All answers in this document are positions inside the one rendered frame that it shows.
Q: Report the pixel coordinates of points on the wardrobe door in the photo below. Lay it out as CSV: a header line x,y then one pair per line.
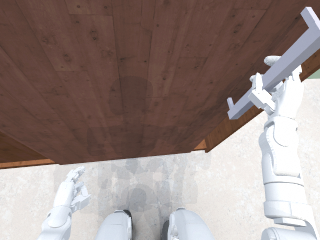
x,y
98,80
13,151

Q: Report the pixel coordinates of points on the robot right thigh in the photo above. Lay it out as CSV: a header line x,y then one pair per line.
x,y
188,225

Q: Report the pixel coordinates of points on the right robot upper arm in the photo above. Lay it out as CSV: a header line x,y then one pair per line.
x,y
275,233

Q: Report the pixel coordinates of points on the handle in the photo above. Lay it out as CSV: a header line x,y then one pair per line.
x,y
299,52

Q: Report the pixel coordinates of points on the right robot hand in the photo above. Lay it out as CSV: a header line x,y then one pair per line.
x,y
287,96

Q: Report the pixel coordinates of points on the left robot hand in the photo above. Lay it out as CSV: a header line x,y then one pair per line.
x,y
67,191

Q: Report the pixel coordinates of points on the robot left foot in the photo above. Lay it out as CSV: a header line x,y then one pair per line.
x,y
129,214

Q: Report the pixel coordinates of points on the robot left forearm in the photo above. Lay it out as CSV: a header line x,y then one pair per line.
x,y
57,224

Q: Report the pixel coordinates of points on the robot right forearm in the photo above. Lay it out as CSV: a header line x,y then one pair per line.
x,y
283,182

